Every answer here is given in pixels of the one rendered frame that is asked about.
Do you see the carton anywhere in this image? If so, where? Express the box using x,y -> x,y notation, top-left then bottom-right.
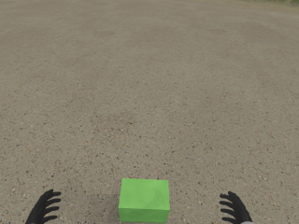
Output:
118,178 -> 170,224

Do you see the robot right hand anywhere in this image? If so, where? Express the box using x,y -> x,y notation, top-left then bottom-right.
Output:
219,191 -> 252,224

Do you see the robot left hand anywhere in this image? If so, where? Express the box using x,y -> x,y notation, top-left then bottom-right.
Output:
25,189 -> 62,224

